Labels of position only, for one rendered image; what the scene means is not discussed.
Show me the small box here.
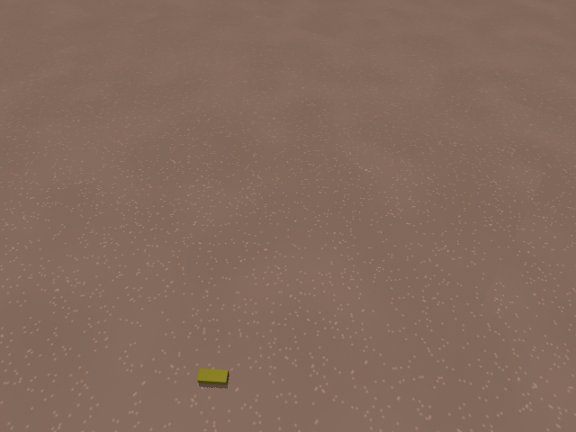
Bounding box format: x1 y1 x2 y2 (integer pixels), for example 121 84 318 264
197 368 229 385

